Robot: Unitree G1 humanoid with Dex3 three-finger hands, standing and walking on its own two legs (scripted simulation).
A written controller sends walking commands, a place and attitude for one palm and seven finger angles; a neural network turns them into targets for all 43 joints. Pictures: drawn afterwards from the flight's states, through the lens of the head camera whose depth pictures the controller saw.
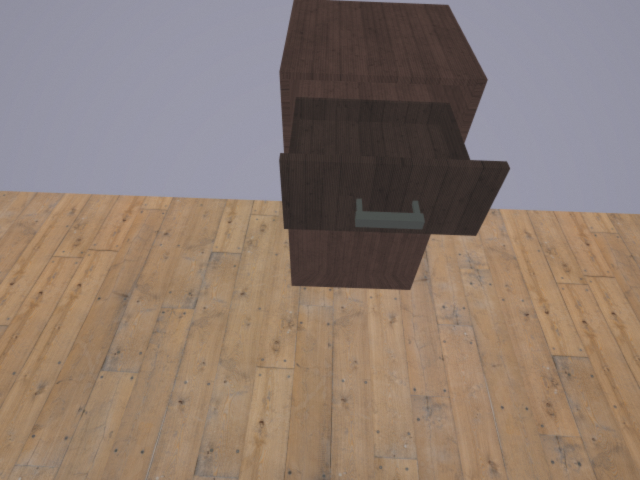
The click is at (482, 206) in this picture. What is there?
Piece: drawer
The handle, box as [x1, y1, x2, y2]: [355, 199, 424, 228]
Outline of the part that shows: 356,199 355,226 422,228 424,220 422,213 419,212 417,201 412,202 412,213 363,211 361,209 361,199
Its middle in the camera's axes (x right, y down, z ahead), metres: +0.13 -0.05 +0.72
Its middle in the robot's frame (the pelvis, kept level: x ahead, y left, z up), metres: +0.58 -0.09 -0.04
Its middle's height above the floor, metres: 0.73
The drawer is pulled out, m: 0.28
